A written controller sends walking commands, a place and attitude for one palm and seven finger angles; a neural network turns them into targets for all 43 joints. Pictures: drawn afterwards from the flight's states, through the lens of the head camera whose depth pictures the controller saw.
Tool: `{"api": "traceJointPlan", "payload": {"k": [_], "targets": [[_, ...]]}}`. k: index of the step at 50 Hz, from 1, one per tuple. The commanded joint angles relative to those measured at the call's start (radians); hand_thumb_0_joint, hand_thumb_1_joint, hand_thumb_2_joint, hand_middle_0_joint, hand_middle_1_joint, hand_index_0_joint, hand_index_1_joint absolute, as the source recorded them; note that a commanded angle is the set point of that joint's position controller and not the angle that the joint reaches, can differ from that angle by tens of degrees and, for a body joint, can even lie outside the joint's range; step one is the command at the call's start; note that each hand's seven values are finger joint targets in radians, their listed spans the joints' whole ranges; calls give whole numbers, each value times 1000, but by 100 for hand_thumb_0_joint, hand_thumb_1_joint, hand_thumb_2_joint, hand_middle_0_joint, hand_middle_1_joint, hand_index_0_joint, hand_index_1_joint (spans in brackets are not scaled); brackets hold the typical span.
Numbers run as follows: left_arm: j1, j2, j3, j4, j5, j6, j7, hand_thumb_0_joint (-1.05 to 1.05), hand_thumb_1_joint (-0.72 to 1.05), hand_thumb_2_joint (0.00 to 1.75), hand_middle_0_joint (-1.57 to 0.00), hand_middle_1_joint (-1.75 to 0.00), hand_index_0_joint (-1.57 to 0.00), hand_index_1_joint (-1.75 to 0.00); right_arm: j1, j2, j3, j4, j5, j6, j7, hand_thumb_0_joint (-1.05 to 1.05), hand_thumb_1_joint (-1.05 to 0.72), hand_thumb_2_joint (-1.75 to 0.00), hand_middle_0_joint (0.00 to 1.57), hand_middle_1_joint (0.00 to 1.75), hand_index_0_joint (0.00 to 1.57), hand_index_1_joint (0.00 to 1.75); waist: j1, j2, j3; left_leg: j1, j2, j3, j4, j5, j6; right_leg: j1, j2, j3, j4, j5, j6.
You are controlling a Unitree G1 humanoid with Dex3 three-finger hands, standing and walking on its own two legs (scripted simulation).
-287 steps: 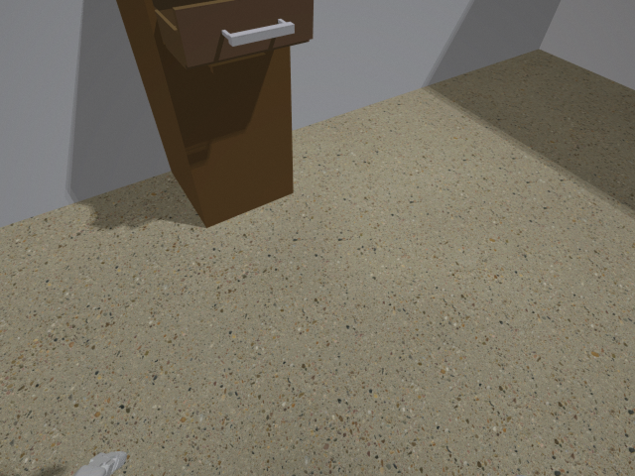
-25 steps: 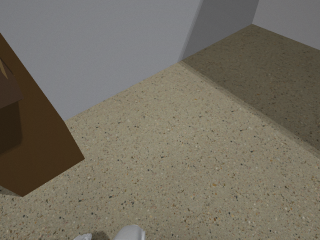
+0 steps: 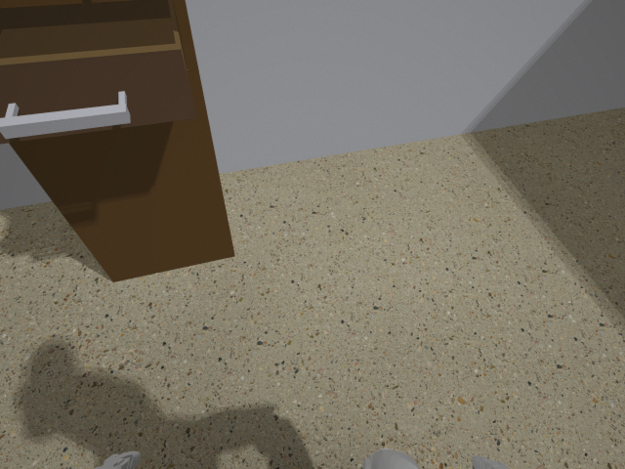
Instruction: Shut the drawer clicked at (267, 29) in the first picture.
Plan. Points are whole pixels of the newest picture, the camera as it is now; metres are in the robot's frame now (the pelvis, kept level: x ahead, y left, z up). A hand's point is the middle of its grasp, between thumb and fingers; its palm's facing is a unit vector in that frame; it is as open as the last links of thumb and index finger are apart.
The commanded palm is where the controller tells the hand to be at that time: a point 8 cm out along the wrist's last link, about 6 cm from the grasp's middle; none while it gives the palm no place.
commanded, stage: turn to face it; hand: left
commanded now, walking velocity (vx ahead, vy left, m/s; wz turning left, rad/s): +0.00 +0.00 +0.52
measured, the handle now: (68, 112) +0.59 +0.45 +0.07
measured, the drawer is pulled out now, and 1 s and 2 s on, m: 0.18 0.18 0.18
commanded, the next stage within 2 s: take the last steps up to it in 0.40 s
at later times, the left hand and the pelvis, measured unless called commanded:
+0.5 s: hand out of the picture +0.02 +0.14 -0.15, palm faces +0.27 -0.92 -0.27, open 7.4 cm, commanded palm none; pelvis +0.01 -0.06 +0.00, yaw +15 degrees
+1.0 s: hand out of the picture -0.02 +0.22 -0.18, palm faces +0.38 -0.91 -0.15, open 7.4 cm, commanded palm none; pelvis +0.04 +0.04 +0.00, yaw +19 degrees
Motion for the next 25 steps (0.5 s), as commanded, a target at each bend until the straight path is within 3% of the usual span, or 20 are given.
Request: {"api": "traceJointPlan", "payload": {"k": [1, 3, 5, 7, 8, 9, 10, 11, 12, 13, 14, 15, 16, 19, 25], "targets": [[-52, 59, 9, -108, -5, -27, 9, 0, 90, 90, -20, -30, -20, -30, 69, -226, -66, -45, -9, -13, -15, 0, -90, -90, 20, 30, 20, 30, -55, 182, -127, 157, 251, -253, -91, 539, 148, -40, 18, 12, -111, -35, 0], [-68, 55, 5, -119, -7, -31, 9, 0, 90, 90, -20, -30, -20, -30, 68, -222, -67, -44, -10, -9, -14, 0, -90, -90, 20, 30, 20, 30, -57, 199, -123, 119, 238, -277, -81, 532, 146, 20, 41, 7, -195, -45, -7], [-37, 44, 3, -119, -12, -36, 11, 0, 90, 90, -20, -30, -20, -30, 44, -222, -68, -52, -12, -6, -14, 0, -90, -90, 20, 30, 20, 30, -40, 214, -130, 71, 227, -300, -60, 537, 139, 108, 64, -2, -296, -33, -19], [17, 47, 3, -107, -15, -44, 13, 0, 90, 90, -20, -30, -20, -30, 25, -220, -70, -57, -10, -3, -13, 0, -90, -90, 20, 30, 20, 30, -15, 200, -148, 31, 199, -303, -16, 523, 114, 212, 86, -17, -440, 62, -28], [44, 60, 6, -100, -14, -53, 14, 0, 90, 90, -20, -30, -20, -30, 20, -207, -68, -58, -4, -3, -11, 0, -90, -90, 20, 30, 20, 30, 0, 178, -158, -18, 172, -292, 25, 477, 85, 302, 82, -15, -565, 149, -33], [92, 92, 13, -91, -9, -66, 18, 0, 90, 90, -20, -30, -20, -30, 28, -174, -63, -59, 3, -6, -8, 0, -90, -90, 20, 30, 20, 30, 24, 92, -188, -106, 122, -256, 108, 313, 33, 446, 15, 39, -702, 265, -43], [114, 194, 33, -89, 9, -78, 28, 0, 90, 90, -20, -30, -20, -30, 68, -93, -50, -73, 12, -8, -3, 0, -90, -90, 20, 30, 20, 30, 24, -212, -216, -313, -23, -85, 332, -119, -54, 601, -267, 307, -761, 417, -136], [122, 229, 32, -96, 6, -72, 28, 0, 90, 90, -20, -30, -20, -30, 55, -119, -57, -89, 4, -3, -8, 0, -90, -90, 20, 30, 20, 30, 31, -252, -218, -329, -40, -49, 534, -383, -73, 494, -414, 400, -753, 564, -251], [89, 179, 21, -102, 2, -69, 29, 0, 90, 90, -20, -30, -20, -30, 49, -128, -62, -71, -3, 7, -7, 0, -90, -90, 20, 30, 20, 30, 15, -129, -169, -321, -7, -85, 659, -328, -69, 414, -359, 300, -751, 516, -272], [34, 140, 21, -101, 2, -71, 34, 0, 90, 90, -20, -30, -20, -30, 60, -125, -64, -52, -4, 17, -3, 0, -90, -90, 20, 30, 20, 30, -9, -198, -142, -328, 14, -84, 710, -284, -68, 367, -318, 257, -762, 490, -250], [7, 115, 9, -108, -1, -69, 29, 0, 90, 90, -20, -30, -20, -30, 61, -123, -65, -28, -6, 23, 3, 0, -90, -90, 20, 30, 20, 30, -24, -136, -90, -327, 24, -59, 761, -214, -80, 340, -253, 189, -751, 474, -229], [-14, 90, -1, -110, -3, -73, 26, 0, 90, 90, -20, -30, -20, -30, 83, -119, -62, -10, -7, 25, 8, 0, -90, -90, 20, 30, 20, 30, -39, -143, -72, -331, 35, -40, 777, -157, -89, 334, -217, 114, -741, 506, -216], [-1, 76, -5, -103, -2, -75, 25, 0, 90, 90, -20, -30, -20, -30, 84, -108, -59, -2, -7, 28, 10, 0, -90, -90, 20, 30, 20, 30, -36, -133, -61, -325, 35, -26, 780, -124, -93, 319, -196, 69, -741, 515, -207], [56, 74, -4, -76, 1, -79, 25, 0, 90, 90, -20, -30, -20, -30, 73, -95, -52, 12, -6, 32, 12, 0, -90, -90, 20, 30, 20, 30, -20, -154, -61, -317, 42, -4, 729, -88, -105, 355, -180, 20, -748, 530, -198], [149, 98, 3, -18, 13, -74, 27, 0, 90, 90, -20, -30, -20, -30, -9, -73, -32, 13, 0, 31, 5, 0, -90, -90, 20, 30, 20, 30, 19, -146, -68, -253, 53, 45, 517, -171, -104, 389, -221, 13, -735, 595, -243]]}}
